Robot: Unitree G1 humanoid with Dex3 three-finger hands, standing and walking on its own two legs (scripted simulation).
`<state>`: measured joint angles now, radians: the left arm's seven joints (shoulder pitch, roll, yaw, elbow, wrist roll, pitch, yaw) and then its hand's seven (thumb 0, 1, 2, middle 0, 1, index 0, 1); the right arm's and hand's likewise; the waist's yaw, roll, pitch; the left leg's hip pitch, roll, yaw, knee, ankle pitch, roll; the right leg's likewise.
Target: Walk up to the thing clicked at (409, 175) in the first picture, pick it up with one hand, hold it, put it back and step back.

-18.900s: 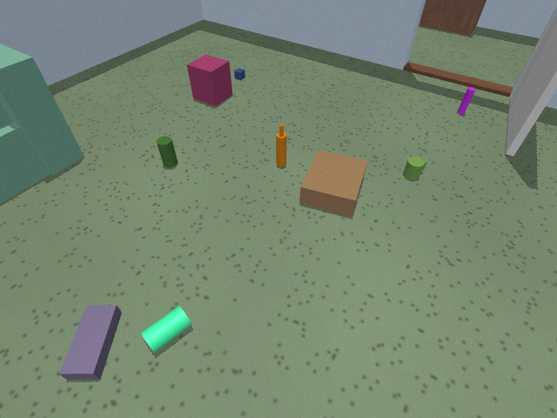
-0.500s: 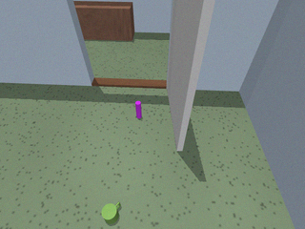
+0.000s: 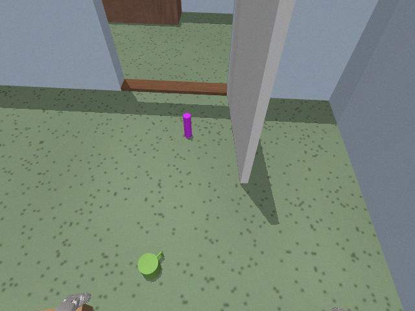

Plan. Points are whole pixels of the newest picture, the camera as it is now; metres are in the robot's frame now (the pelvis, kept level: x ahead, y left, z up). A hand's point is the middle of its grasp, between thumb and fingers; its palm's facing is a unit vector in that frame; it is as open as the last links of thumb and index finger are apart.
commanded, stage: rise first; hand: left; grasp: from above
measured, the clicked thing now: (152, 263) +0.42 +0.25 -0.72
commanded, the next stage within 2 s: none
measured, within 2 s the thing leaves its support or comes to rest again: neither
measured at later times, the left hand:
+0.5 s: hand out of the picture +0.14 +0.27 -0.21, palm faces -0.15 -0.88 -0.46, open 14.0 cm
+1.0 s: hand out of the picture +0.18 +0.29 -0.35, palm faces -0.40 -0.63 -0.67, open 14.1 cm
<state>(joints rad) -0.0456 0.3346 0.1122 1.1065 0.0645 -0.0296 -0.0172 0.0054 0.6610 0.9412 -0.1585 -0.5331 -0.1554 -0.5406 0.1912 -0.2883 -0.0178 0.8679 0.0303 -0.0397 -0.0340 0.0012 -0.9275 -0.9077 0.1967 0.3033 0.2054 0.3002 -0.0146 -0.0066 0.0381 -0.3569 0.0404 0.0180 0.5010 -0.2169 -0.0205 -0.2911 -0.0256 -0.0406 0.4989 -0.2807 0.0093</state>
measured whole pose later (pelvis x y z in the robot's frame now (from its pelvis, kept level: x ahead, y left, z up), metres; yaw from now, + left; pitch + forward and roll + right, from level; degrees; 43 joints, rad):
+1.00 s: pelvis -0.04 +0.01 -0.20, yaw -2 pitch +30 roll -3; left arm 0.03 0.42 0.12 0.58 0.55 -0.01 0.08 -0.01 -0.51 0.98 -0.04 -1.08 -0.05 -1.07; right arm 0.08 -0.27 -0.04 0.59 0.00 -0.19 0.03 0.00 -0.85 -0.89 0.20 0.30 0.21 0.30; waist -0.02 0.00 -0.19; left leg -1.52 0.06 -0.03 1.63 -0.63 -0.01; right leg -1.43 -0.03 -0.03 1.62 -0.71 0.02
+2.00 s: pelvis -0.10 +0.01 -0.41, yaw -8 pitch +32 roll -7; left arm -0.68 0.70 0.15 1.19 1.20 -0.29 0.32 0.00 -0.54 1.02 -0.07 -1.00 -0.07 -1.00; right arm 0.08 -0.26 -0.04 0.77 -0.11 -0.02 0.10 0.00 -0.91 -0.90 0.20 0.30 0.21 0.30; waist -0.08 -0.03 -0.09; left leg -2.25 0.08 -0.13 2.29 -0.62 0.00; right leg -2.12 0.02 -0.07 2.25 -0.71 0.03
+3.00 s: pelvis -0.09 +0.01 -0.44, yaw -10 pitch +32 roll -8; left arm -0.79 0.75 0.16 1.36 1.26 -0.29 0.42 0.00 -0.56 1.02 -0.07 -1.03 -0.07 -1.03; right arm 0.07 -0.25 0.01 0.80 -0.16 -0.04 0.12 0.00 -0.92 -0.90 0.20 0.30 0.21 0.30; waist -0.14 -0.05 -0.06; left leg -2.34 0.07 -0.16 2.40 -0.63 -0.01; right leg -2.20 0.04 -0.08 2.36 -0.73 0.04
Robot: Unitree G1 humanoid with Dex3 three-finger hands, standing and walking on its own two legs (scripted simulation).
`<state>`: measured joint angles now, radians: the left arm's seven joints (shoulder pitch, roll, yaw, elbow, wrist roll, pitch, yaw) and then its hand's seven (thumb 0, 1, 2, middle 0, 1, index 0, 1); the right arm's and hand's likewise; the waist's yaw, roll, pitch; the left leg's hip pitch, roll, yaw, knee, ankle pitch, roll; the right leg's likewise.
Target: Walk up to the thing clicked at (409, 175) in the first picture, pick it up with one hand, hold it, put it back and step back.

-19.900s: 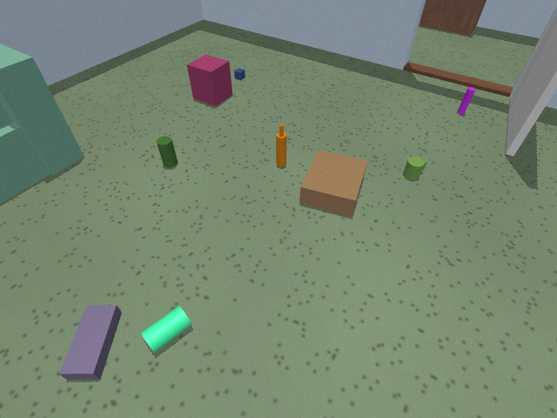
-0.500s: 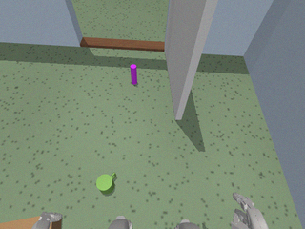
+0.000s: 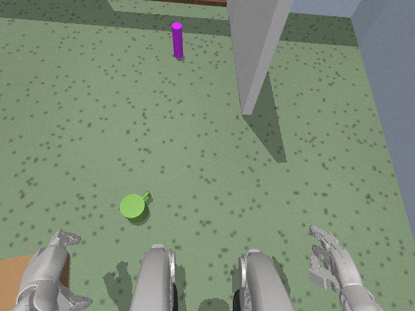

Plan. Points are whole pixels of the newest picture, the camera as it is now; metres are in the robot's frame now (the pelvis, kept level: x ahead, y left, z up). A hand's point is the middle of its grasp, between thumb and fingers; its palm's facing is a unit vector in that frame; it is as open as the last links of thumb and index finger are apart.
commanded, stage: rise first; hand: left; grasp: from above
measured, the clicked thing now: (138, 205) +0.45 +0.25 -0.52
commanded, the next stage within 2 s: none
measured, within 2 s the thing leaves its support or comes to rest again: neither
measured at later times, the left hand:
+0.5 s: hand (94, 238) +0.30 +0.31 -0.30, palm faces -0.48 -0.25 -0.84, open 14.1 cm
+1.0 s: hand (105, 226) +0.35 +0.30 -0.36, palm faces -0.46 -0.07 -0.88, open 14.2 cm
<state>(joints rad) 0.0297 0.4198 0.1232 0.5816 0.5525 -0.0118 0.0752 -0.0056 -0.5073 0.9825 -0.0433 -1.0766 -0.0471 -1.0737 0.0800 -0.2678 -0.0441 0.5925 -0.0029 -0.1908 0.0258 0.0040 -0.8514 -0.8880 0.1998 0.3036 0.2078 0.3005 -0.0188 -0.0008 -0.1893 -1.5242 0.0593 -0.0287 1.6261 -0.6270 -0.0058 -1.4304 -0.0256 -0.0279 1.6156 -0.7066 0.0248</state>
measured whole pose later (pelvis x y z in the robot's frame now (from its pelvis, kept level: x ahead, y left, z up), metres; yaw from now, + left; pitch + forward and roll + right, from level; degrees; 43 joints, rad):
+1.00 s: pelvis -0.06 +0.00 -0.21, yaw -6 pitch +32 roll -7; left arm -0.68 0.70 0.15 1.19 1.20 -0.29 0.32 0.00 -0.54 1.02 -0.07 -1.00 -0.07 -1.00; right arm 0.08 -0.26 -0.04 0.77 -0.11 -0.02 0.10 0.00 -0.91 -0.90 0.20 0.30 0.21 0.30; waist -0.08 -0.03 -0.09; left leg -2.25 0.08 -0.13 2.29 -0.62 0.00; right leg -2.12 0.02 -0.07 2.25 -0.71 0.03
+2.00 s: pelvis -0.05 +0.00 -0.24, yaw -8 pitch +32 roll -8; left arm -0.79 0.75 0.16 1.36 1.26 -0.29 0.42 0.00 -0.56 1.02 -0.07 -1.03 -0.07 -1.03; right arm 0.07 -0.25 0.01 0.80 -0.16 -0.04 0.12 0.00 -0.92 -0.90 0.20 0.30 0.21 0.30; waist -0.14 -0.05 -0.06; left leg -2.34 0.07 -0.16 2.40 -0.63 -0.01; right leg -2.20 0.04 -0.08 2.36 -0.73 0.04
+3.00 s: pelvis -0.05 +0.00 -0.25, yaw -9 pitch +31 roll -9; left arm -0.86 0.84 0.17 1.39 1.26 -0.29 0.36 0.00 -0.56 1.02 -0.07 -1.04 -0.07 -1.05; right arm 0.09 -0.26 0.07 0.77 -0.17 -0.03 0.13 0.00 -0.91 -0.90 0.20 0.30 0.21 0.30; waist -0.17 -0.05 -0.02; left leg -2.35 0.07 -0.19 2.43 -0.64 -0.01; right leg -2.20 0.04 -0.10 2.37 -0.72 0.04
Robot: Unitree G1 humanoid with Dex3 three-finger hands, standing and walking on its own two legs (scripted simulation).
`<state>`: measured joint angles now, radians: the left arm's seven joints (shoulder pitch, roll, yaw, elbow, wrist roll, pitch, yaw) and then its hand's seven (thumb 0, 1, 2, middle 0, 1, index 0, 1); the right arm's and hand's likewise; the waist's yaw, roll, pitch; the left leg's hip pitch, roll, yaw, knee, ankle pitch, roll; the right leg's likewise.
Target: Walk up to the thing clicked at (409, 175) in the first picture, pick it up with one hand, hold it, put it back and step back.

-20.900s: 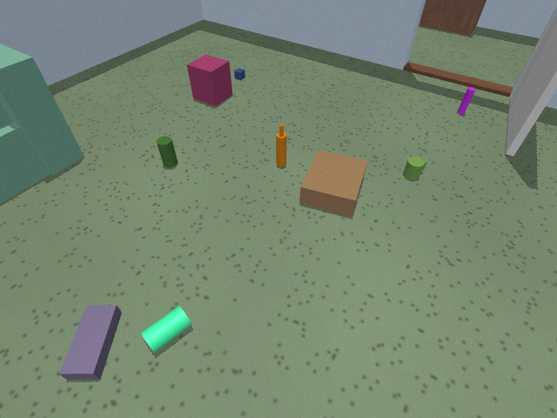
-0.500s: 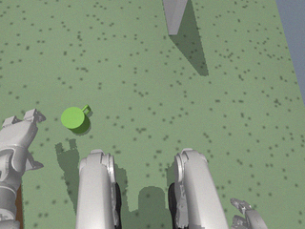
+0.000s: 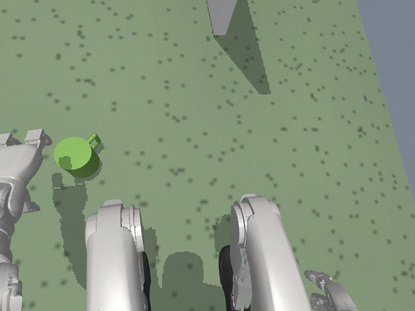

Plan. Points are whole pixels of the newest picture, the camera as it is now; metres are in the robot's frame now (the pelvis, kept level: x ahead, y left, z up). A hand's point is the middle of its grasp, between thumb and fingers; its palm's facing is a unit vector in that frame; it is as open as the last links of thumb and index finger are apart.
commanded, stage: rise first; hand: left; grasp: from above
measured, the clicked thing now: (83, 153) +0.48 +0.30 -0.31
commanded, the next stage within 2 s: none
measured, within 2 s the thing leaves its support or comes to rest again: neither
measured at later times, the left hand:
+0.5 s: hand (41, 173) +0.39 +0.34 -0.18, palm faces -0.44 -0.10 -0.89, open 14.2 cm
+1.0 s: hand (46, 170) +0.40 +0.34 -0.20, palm faces -0.43 -0.10 -0.90, open 14.2 cm
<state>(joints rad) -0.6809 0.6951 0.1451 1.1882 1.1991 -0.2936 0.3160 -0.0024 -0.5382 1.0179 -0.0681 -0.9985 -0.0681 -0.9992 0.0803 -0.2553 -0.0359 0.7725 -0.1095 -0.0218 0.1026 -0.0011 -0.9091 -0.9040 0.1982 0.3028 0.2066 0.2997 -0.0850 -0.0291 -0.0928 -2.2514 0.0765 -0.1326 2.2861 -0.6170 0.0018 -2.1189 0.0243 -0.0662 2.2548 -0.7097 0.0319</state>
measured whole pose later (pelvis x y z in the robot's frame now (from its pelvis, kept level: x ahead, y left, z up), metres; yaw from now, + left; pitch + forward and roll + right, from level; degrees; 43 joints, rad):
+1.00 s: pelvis +0.01 +0.00 -0.03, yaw -1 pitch +32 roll -8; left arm -0.79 0.75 0.16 1.36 1.26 -0.29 0.42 0.00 -0.56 1.02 -0.07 -1.03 -0.07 -1.03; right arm 0.07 -0.25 0.01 0.80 -0.16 -0.04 0.12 0.00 -0.92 -0.90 0.20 0.30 0.21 0.30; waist -0.14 -0.05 -0.06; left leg -2.34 0.07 -0.16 2.40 -0.63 -0.01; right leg -2.20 0.04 -0.08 2.36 -0.73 0.04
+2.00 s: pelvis +0.01 +0.00 -0.04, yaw -3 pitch +31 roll -9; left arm -0.86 0.84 0.17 1.39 1.26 -0.29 0.36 0.00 -0.56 1.02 -0.07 -1.04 -0.07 -1.05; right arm 0.09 -0.26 0.07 0.77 -0.17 -0.03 0.13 0.00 -0.91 -0.90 0.20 0.30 0.21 0.30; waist -0.17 -0.05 -0.02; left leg -2.35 0.07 -0.19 2.43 -0.64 -0.01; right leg -2.20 0.04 -0.10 2.37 -0.72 0.04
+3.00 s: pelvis +0.00 +0.00 -0.04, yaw -3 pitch +31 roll -8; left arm -0.91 0.80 0.12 1.46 1.19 -0.18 0.35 0.00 -0.55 1.00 -0.07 -1.04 -0.08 -1.04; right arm 0.14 -0.26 0.11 0.76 -0.16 -0.06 0.14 0.00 -0.91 -0.90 0.20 0.30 0.21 0.30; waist -0.23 -0.02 0.00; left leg -2.35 0.08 -0.18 2.42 -0.64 -0.01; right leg -2.22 0.06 -0.09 2.37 -0.71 0.04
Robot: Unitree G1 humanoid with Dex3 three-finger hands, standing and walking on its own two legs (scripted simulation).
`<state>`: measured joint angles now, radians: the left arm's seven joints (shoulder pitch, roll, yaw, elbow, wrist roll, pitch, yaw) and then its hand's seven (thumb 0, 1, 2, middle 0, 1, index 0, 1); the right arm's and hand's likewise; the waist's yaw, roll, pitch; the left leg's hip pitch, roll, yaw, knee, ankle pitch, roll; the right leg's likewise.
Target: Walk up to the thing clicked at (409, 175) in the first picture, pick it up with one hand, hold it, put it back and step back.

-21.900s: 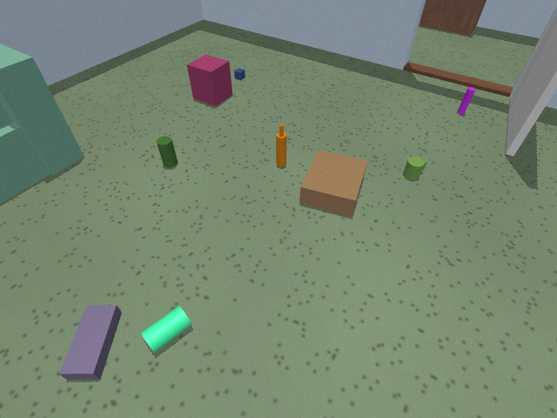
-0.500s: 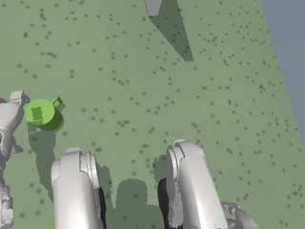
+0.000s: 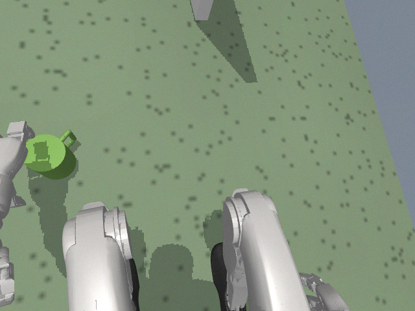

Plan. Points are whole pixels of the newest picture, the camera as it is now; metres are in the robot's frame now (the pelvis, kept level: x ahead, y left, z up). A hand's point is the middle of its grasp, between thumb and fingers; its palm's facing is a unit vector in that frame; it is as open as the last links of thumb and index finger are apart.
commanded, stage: rise first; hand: left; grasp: from above
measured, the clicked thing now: (56, 152) +0.47 +0.32 -0.28
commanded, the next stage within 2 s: approach in 1.22 s
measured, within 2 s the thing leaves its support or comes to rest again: neither
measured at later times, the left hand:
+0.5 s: hand (15, 164) +0.41 +0.35 -0.17, palm faces -0.44 -0.11 -0.89, open 14.2 cm
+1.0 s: hand (7, 159) +0.42 +0.36 -0.16, palm faces -0.44 -0.10 -0.89, open 14.2 cm
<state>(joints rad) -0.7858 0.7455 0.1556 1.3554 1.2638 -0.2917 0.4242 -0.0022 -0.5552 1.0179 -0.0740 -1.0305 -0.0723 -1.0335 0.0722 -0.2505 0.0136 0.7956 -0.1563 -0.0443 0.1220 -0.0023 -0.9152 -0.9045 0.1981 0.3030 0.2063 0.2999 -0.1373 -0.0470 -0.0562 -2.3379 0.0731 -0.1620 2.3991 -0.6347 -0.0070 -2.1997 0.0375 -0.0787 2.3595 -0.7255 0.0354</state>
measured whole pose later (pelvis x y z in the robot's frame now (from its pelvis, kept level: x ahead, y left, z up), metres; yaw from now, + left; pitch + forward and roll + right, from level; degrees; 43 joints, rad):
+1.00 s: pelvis +0.00 +0.00 -0.01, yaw -1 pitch +31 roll -9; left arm -0.86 0.84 0.17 1.39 1.26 -0.29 0.36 0.00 -0.56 1.02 -0.07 -1.04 -0.07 -1.05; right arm 0.09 -0.26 0.07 0.77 -0.17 -0.03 0.13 0.00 -0.91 -0.90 0.20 0.30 0.21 0.30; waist -0.17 -0.05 -0.02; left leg -2.35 0.07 -0.19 2.43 -0.64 -0.01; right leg -2.20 0.04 -0.10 2.37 -0.72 0.04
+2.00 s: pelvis +0.00 +0.00 -0.01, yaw -2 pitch +31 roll -8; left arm -0.91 0.80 0.12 1.46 1.19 -0.18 0.35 0.00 -0.55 1.00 -0.07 -1.04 -0.08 -1.04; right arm 0.14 -0.26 0.11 0.76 -0.16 -0.06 0.14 0.00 -0.91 -0.90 0.20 0.30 0.21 0.30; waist -0.23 -0.02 0.00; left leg -2.35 0.08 -0.18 2.42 -0.64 -0.01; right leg -2.22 0.06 -0.09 2.37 -0.71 0.04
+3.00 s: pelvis +0.01 +0.00 -0.03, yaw -5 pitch +28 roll -11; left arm -0.91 0.93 0.20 1.63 1.26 -0.27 0.56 0.00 -0.54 1.04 -0.07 -0.98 -0.06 -1.00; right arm 0.07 -0.30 0.20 0.74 -0.28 -0.17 0.22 0.00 -0.90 -0.90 0.20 0.30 0.21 0.30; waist -0.29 -0.12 0.10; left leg -2.37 0.07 -0.27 2.55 -0.68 -0.03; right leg -2.22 0.08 -0.15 2.44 -0.73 0.05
